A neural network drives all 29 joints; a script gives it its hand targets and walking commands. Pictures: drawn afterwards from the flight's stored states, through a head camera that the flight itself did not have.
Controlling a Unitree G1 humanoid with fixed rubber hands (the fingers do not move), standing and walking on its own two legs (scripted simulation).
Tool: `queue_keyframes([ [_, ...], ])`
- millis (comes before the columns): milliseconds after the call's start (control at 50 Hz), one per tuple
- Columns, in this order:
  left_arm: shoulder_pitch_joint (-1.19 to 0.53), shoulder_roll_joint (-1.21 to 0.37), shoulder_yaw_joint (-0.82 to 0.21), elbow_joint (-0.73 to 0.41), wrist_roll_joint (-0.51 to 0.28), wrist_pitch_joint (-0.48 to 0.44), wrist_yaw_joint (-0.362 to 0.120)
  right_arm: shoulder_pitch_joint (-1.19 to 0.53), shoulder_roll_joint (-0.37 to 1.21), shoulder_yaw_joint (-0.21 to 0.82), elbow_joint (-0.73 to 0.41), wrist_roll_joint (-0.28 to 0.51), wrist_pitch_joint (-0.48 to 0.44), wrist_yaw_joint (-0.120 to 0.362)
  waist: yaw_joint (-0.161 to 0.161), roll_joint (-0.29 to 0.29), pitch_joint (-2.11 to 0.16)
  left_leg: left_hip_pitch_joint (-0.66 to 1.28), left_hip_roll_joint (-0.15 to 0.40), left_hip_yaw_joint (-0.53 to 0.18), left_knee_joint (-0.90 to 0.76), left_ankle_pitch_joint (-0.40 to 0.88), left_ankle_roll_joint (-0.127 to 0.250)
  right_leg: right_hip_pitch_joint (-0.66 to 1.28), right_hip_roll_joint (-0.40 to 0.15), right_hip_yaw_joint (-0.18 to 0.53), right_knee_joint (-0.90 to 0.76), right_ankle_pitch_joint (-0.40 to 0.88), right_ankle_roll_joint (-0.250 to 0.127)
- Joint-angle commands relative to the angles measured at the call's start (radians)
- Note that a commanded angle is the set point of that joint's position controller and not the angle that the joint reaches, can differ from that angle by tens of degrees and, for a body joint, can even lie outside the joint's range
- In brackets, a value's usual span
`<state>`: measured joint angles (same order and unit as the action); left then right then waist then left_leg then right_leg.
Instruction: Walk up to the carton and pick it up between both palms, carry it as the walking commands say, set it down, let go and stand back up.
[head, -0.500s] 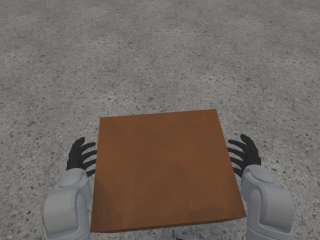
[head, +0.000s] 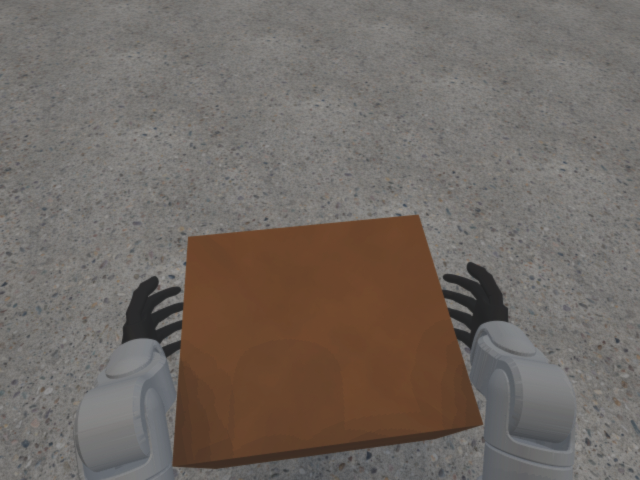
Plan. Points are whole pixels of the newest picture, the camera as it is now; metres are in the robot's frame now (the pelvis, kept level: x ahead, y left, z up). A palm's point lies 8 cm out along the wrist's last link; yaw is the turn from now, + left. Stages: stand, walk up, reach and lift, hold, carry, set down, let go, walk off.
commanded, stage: carry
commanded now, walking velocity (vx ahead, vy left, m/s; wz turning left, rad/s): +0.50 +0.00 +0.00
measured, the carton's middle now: (316, 342) +0.28 +0.00 +0.01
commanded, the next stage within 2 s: none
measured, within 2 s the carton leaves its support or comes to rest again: neither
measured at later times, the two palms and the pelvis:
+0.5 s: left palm (198, 147) +0.59 +0.18 +0.09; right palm (417, 143) +0.60 -0.18 +0.10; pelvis +0.36 -0.01 +0.00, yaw +2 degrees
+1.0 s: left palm (216, 44) +0.94 +0.19 +0.11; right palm (381, 49) +0.94 -0.17 +0.11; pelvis +0.70 +0.01 +0.01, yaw +0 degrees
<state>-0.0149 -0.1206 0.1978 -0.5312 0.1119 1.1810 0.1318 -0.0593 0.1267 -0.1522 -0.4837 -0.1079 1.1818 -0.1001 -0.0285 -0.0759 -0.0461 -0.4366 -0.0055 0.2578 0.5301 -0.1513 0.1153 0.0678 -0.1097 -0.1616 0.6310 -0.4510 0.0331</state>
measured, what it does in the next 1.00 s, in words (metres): walks ahead: right foot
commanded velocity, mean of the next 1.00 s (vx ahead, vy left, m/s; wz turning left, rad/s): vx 0.50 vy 0.00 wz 0.00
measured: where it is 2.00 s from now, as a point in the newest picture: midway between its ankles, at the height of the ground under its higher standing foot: (291, 216)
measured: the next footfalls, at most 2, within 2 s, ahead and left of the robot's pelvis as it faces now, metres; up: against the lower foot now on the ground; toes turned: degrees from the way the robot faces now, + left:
right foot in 0.48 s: +0.54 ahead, -0.08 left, +0.00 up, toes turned -10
left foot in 1.02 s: +0.91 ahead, +0.10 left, +0.00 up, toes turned +10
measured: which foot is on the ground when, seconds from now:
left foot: down 0.00-0.52, up 0.54-1.00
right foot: down 0.00-0.00, up 0.02-0.46, down 0.48-1.00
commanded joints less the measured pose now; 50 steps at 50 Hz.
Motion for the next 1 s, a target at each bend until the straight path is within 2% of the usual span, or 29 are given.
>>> queue_keyframes([
  [0, -0.413, -0.795, -0.858, -0.078, -0.400, 0.011, -0.259, -0.314, 0.825, 0.754, -0.023, 0.352, 0.002, 0.212, 0.003, 0.193, -0.304, 0.621, 0.399, -0.600, -0.250, 0.249, 0.137, -0.644, 0.027, 0.161, 0.686, -0.014, -0.008],
  [20, -0.401, -0.846, -0.861, -0.059, -0.399, 0.000, -0.265, -0.340, 0.852, 0.764, -0.045, 0.365, -0.009, 0.224, 0.011, 0.112, -0.276, 0.521, 0.354, -0.498, -0.293, 0.196, 0.072, -0.604, 0.004, 0.165, 0.633, 0.063, -0.021],
  [40, -0.418, -0.897, -0.864, -0.068, -0.407, -0.012, -0.271, -0.368, 0.894, 0.774, -0.057, 0.388, -0.021, 0.237, 0.012, 0.116, -0.251, 0.460, 0.324, -0.423, -0.325, 0.144, 0.029, -0.580, -0.015, 0.147, 0.555, 0.090, -0.017],
  [60, -0.439, -0.926, -0.872, -0.083, -0.411, -0.024, -0.273, -0.381, 0.922, 0.781, -0.063, 0.399, -0.031, 0.245, 0.010, 0.141, -0.263, 0.481, 0.300, -0.357, -0.326, 0.183, 0.007, -0.572, -0.027, 0.137, 0.489, 0.120, -0.014],
  [80, -0.440, -0.936, -0.881, -0.084, -0.405, -0.034, -0.269, -0.388, 0.924, 0.784, -0.068, 0.404, -0.040, 0.250, 0.011, 0.162, -0.258, 0.501, 0.283, -0.314, -0.335, 0.196, -0.003, -0.584, -0.023, 0.118, 0.449, 0.153, -0.006],
  [120, -0.408, -0.920, -0.882, -0.075, -0.386, -0.045, -0.259, -0.346, 0.891, 0.779, -0.063, 0.393, -0.048, 0.251, 0.013, 0.195, -0.240, 0.517, 0.275, -0.282, -0.355, 0.249, -0.002, -0.625, -0.011, 0.086, 0.399, 0.216, 0.000],
  [200, -0.375, -0.868, -0.879, -0.061, -0.365, -0.033, -0.233, -0.321, 0.799, 0.744, -0.077, 0.377, -0.032, 0.247, 0.018, 0.209, -0.162, 0.573, 0.253, -0.192, -0.360, 0.367, -0.013, -0.755, 0.001, 0.039, 0.315, 0.329, 0.012],
  [260, -0.388, -0.834, -0.877, -0.066, -0.369, -0.009, -0.220, -0.295, 0.754, 0.711, -0.068, 0.361, -0.010, 0.239, 0.011, 0.213, -0.074, 0.555, 0.209, -0.118, -0.389, 0.413, -0.032, -0.752, 0.033, -0.017, 0.153, 0.414, 0.018],
  [320, -0.414, -0.806, -0.875, -0.086, -0.377, 0.011, -0.209, -0.275, 0.734, 0.692, -0.059, 0.355, 0.007, 0.226, -0.004, 0.224, -0.017, 0.591, 0.191, -0.071, -0.402, 0.575, -0.033, -0.715, 0.074, -0.083, -0.068, 0.444, 0.012],
  [380, -0.411, -0.790, -0.868, -0.093, -0.384, 0.018, -0.203, -0.266, 0.733, 0.692, -0.078, 0.362, 0.014, 0.215, -0.009, 0.261, -0.087, 0.627, 0.193, -0.025, -0.305, 0.867, -0.057, -0.531, 0.147, -0.144, -0.188, 0.490, -0.018],
  [420, -0.403, -0.790, -0.858, -0.120, -0.392, 0.018, -0.202, -0.299, 0.752, 0.712, -0.135, 0.379, 0.012, 0.214, 0.013, 0.263, -0.195, 0.617, 0.190, -0.014, -0.106, 0.908, -0.080, -0.322, 0.176, -0.160, -0.231, 0.532, -0.036],
  [440, -0.398, -0.797, -0.851, -0.130, -0.390, 0.016, -0.200, -0.322, 0.760, 0.726, -0.161, 0.389, 0.010, 0.214, 0.033, 0.233, -0.276, 0.582, 0.166, 0.008, 0.065, 0.872, -0.095, -0.149, 0.177, -0.158, -0.283, 0.584, -0.047],
  [460, -0.379, -0.796, -0.836, -0.133, -0.383, 0.018, -0.200, -0.336, 0.755, 0.733, -0.168, 0.392, 0.011, 0.213, 0.064, 0.177, -0.375, 0.430, 0.151, -0.013, 0.282, 0.683, -0.103, 0.095, 0.088, -0.077, -0.252, 0.530, -0.082],
  [480, -0.372, -0.784, -0.823, -0.129, -0.383, 0.018, -0.203, -0.365, 0.761, 0.747, -0.182, 0.390, 0.015, 0.210, 0.065, -0.037, -0.393, 0.158, 0.076, -0.071, 0.562, 0.059, -0.103, 0.254, -0.146, 0.251, -0.249, 0.577, -0.149],
  [500, -0.362, -0.787, -0.815, -0.103, -0.387, 0.013, -0.210, -0.354, 0.737, 0.770, -0.202, 0.398, 0.017, 0.206, 0.058, -0.203, -0.408, -0.122, -0.018, -0.167, 0.842, -0.369, -0.111, 0.368, -0.368, 0.586, -0.290, 0.577, -0.309],
  [520, -0.355, -0.812, -0.820, -0.078, -0.397, 0.012, -0.215, -0.355, 0.761, 0.772, -0.174, 0.400, 0.015, 0.207, 0.049, -0.065, -0.374, -0.155, 0.030, -0.269, 0.933, -0.326, -0.090, 0.259, -0.331, 0.516, -0.333, 0.601, -0.313],
  [540, -0.360, -0.832, -0.826, -0.070, -0.392, 0.011, -0.224, -0.335, 0.805, 0.787, -0.124, 0.379, 0.013, 0.205, 0.049, 0.018, -0.334, -0.160, 0.077, -0.302, 0.892, -0.242, -0.086, 0.198, -0.293, 0.404, -0.362, 0.653, -0.242],
  [560, -0.345, -0.842, -0.824, -0.056, -0.389, 0.009, -0.229, -0.315, 0.822, 0.787, -0.091, 0.378, 0.014, 0.212, 0.051, 0.056, -0.322, -0.134, 0.094, -0.308, 0.836, -0.184, -0.084, 0.128, -0.247, 0.321, -0.386, 0.593, -0.181],
  [600, -0.376, -0.871, -0.836, -0.054, -0.396, 0.001, -0.244, -0.322, 0.839, 0.779, -0.074, 0.374, 0.001, 0.224, 0.041, 0.027, -0.263, -0.092, 0.121, -0.264, 0.724, -0.127, -0.109, -0.005, -0.191, 0.200, -0.434, 0.480, -0.121],
  [620, -0.397, -0.871, -0.845, -0.065, -0.409, -0.003, -0.256, -0.316, 0.852, 0.779, -0.064, 0.367, -0.007, 0.222, 0.035, 0.005, -0.231, -0.112, 0.122, -0.241, 0.688, -0.089, -0.116, -0.020, -0.177, 0.161, -0.455, 0.463, -0.110],
  [720, -0.395, -0.792, -0.821, -0.025, -0.412, -0.007, -0.278, -0.330, 0.825, 0.776, -0.044, 0.343, -0.005, 0.200, 0.025, -0.068, -0.089, -0.219, 0.112, -0.169, 0.470, 0.045, -0.146, -0.059, -0.143, 0.086, -0.562, 0.464, -0.111],
  [780, -0.406, -0.750, -0.804, -0.017, -0.403, -0.004, -0.278, -0.345, 0.816, 0.771, -0.033, 0.341, 0.005, 0.191, 0.025, -0.062, -0.036, -0.232, 0.088, -0.130, 0.333, 0.123, -0.154, -0.037, -0.098, 0.017, -0.561, 0.549, -0.099],
  [840, -0.404, -0.734, -0.790, -0.019, -0.397, 0.001, -0.272, -0.369, 0.817, 0.777, -0.046, 0.348, 0.016, 0.188, 0.031, -0.071, -0.003, -0.179, 0.061, -0.076, 0.149, 0.178, -0.141, -0.035, -0.064, -0.036, -0.545, 0.624, -0.097],
  [900, -0.401, -0.731, -0.784, -0.033, -0.399, 0.008, -0.265, -0.380, 0.816, 0.781, -0.068, 0.356, 0.026, 0.189, 0.036, -0.084, -0.041, -0.088, 0.034, -0.036, 0.004, 0.212, -0.101, 0.018, -0.093, -0.028, -0.504, 0.794, -0.115],
  [940, -0.413, -0.737, -0.796, -0.064, -0.410, 0.010, -0.261, -0.372, 0.818, 0.774, -0.080, 0.362, 0.025, 0.189, 0.032, -0.092, -0.107, 0.021, 0.010, -0.017, -0.051, 0.208, -0.078, 0.072, -0.106, -0.034, -0.394, 1.032, -0.103],
  [960, -0.419, -0.737, -0.803, -0.078, -0.414, 0.012, -0.259, -0.362, 0.813, 0.766, -0.079, 0.363, 0.024, 0.190, 0.026, -0.097, -0.161, 0.110, -0.010, 0.005, -0.081, 0.197, -0.077, 0.103, -0.102, -0.050, -0.288, 1.110, -0.088],
  [980, -0.425, -0.734, -0.810, -0.096, -0.414, 0.015, -0.256, -0.332, 0.806, 0.757, -0.066, 0.365, 0.022, 0.189, 0.002, -0.067, -0.239, 0.267, -0.039, 0.034, -0.151, 0.189, -0.074, 0.105, -0.076, -0.088, -0.100, 1.132, -0.065],
])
